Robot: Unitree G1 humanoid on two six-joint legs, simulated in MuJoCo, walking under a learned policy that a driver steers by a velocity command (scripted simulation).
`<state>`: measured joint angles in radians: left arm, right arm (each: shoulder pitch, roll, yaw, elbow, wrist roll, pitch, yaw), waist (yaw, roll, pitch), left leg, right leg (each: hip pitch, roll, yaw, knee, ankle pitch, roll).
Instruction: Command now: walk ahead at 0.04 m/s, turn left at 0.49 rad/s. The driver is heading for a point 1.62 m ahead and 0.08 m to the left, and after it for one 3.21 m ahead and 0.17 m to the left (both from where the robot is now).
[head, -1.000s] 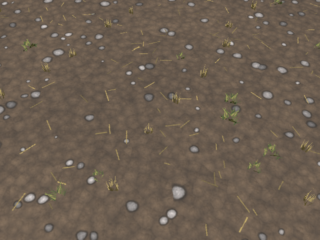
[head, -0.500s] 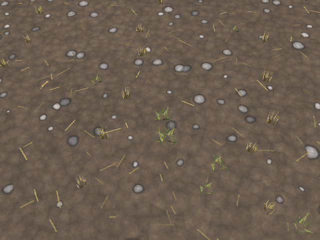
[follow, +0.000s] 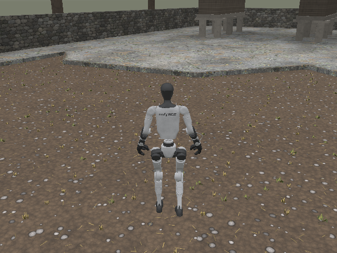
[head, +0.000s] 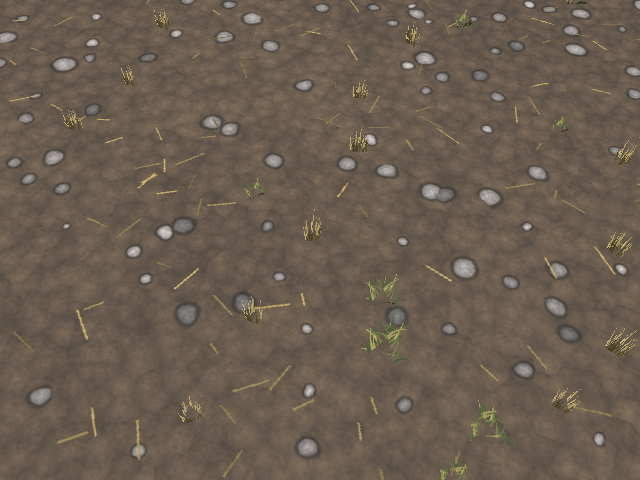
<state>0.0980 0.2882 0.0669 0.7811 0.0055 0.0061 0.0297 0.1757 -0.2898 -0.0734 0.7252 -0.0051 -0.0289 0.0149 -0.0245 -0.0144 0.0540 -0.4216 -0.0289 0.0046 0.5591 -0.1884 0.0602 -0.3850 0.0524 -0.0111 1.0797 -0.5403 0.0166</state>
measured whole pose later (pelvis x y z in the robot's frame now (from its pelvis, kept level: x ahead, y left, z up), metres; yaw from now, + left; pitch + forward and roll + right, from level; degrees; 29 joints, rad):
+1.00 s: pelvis +0.06 -0.05 +0.00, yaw +13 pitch -1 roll +0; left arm 0.24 0.27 0.07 0.90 -0.02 -0.08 -0.01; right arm 0.33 -0.25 -0.05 0.84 0.02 -0.01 -0.03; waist 0.00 0.03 0.00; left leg -0.17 0.02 -0.08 0.58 -0.40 -0.01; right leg -0.25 0.02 -0.04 0.58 -0.31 -0.06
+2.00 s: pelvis +0.55 +0.08 -0.01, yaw -1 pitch +2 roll +2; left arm 0.08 0.25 0.04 0.71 -0.02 -0.04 -0.06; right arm 0.31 -0.28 -0.06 0.92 0.01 -0.05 -0.02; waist -0.06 -0.02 0.04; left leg 0.12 0.00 0.26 0.32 -0.44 -0.02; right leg -0.56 -0.04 -0.06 0.60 -0.10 -0.10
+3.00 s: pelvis +1.12 +0.04 +0.01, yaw -8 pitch +2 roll +2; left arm 0.05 0.25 0.03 0.69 -0.01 -0.08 -0.03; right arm 0.37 -0.28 -0.04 0.91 0.02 -0.07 0.01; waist -0.10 -0.04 0.02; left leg 0.03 -0.05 0.02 0.24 -0.31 0.03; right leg -0.58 -0.07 0.02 0.53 0.02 -0.01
